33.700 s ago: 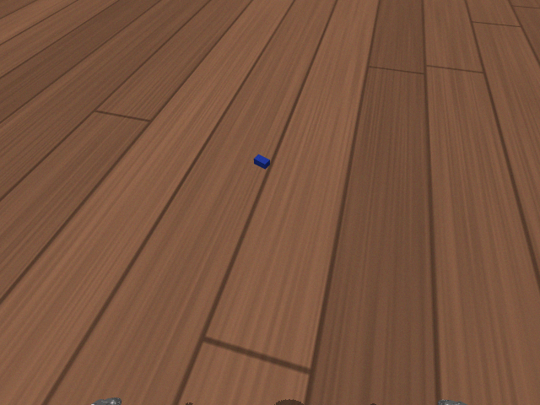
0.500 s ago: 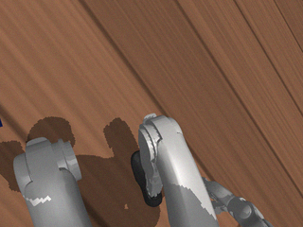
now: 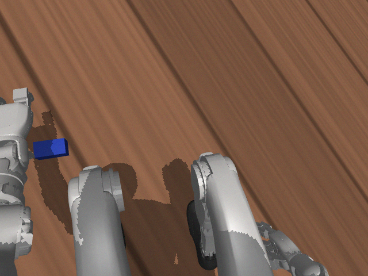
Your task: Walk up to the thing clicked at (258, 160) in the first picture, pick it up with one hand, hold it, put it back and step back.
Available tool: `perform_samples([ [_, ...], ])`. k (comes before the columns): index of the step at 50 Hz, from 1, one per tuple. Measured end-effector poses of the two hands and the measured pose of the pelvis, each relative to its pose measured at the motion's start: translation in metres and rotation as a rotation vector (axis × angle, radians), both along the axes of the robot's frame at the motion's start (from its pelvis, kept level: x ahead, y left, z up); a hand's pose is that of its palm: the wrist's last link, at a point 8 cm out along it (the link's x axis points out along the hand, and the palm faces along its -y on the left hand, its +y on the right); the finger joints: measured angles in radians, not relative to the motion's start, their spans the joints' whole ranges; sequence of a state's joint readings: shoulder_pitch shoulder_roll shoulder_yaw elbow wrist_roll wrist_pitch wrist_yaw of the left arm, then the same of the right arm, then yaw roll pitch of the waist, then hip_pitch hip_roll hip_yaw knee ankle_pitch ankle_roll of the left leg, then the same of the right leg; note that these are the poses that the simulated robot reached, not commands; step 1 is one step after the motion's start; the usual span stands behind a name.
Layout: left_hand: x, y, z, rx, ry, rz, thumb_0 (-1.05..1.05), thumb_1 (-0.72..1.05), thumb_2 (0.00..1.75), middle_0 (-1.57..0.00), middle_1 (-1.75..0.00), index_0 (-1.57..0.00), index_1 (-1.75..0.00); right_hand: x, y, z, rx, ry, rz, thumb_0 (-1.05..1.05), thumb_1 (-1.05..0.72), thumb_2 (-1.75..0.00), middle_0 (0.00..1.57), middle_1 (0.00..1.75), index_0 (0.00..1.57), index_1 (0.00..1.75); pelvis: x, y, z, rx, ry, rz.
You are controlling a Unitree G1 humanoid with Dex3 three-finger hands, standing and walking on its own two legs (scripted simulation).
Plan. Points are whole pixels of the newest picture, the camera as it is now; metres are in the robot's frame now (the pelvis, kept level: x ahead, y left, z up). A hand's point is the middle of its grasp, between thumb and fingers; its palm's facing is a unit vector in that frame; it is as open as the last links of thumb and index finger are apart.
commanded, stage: withdraw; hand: left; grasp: from above
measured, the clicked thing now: (51, 149) +0.40 +0.32 -0.30
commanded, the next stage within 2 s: home in 0.48 s
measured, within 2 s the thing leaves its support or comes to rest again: neither
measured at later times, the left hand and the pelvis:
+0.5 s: hand (23, 149) +0.37 +0.34 -0.17, palm faces -0.48 -0.11 -0.87, open 13.5 cm; pelvis -0.02 -0.01 +0.00, yaw +2 degrees
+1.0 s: hand (2, 158) +0.32 +0.30 -0.02, palm faces -0.34 -0.41 -0.85, open 9.5 cm; pelvis -0.01 -0.01 +0.11, yaw +5 degrees
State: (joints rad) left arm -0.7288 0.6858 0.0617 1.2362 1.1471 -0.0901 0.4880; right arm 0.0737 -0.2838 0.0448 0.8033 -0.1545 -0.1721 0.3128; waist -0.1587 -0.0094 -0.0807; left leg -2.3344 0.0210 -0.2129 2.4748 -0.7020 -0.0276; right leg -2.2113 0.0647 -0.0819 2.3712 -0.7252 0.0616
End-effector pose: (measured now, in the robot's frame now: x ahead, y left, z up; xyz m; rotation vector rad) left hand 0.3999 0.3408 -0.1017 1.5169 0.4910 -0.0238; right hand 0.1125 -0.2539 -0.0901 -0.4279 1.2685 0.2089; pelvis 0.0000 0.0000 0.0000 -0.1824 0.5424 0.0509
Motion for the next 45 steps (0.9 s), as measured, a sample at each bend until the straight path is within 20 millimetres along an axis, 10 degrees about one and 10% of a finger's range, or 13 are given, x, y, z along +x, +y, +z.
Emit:
perform_samples([
  [11,-0.005,-0.008,0.062,-0.053,0.167,-0.018,0.0,-0.45,0.96,-0.12,-0.98,-0.12,-0.97,0.009,-0.006,0.024,0.001,-0.083,-0.03,0.0,-0.9,-0.9,0.2,0.3,0.2,0.3,-0.017,-0.012,0.035,0.055,-0.009,0.025],
  [30,-0.015,-0.01,-0.015,-0.08,0.036,-0.162,0.0,-0.36,0.89,-0.18,-0.9,-0.19,-0.88,-0.053,-0.028,0.002,-0.201,0.121,-0.064,0.0,-0.89,-0.9,0.2,0.3,0.2,0.3,-0.015,-0.008,-0.005,0.035,-0.035,0.018],
  [38,-0.004,-0.012,0.031,-0.023,-0.013,-0.047,0.0,-0.2,0.85,-0.23,-0.73,-0.22,-0.72,-0.026,-0.008,0.001,-0.09,0.034,-0.132,0.0,-0.89,-0.9,0.2,0.3,0.2,0.3,-0.01,-0.007,0.015,0.044,0.03,0.024],
  [45,-0.034,-0.017,0.1,-0.131,0.037,0.082,0.0,0.14,0.83,-0.23,-0.53,-0.22,-0.53,0.003,0.006,0.037,0.009,-0.044,-0.175,0.0,-0.9,-0.9,0.2,0.3,0.2,0.3,-0.007,-0.009,0.069,0.061,0.054,0.036],
])
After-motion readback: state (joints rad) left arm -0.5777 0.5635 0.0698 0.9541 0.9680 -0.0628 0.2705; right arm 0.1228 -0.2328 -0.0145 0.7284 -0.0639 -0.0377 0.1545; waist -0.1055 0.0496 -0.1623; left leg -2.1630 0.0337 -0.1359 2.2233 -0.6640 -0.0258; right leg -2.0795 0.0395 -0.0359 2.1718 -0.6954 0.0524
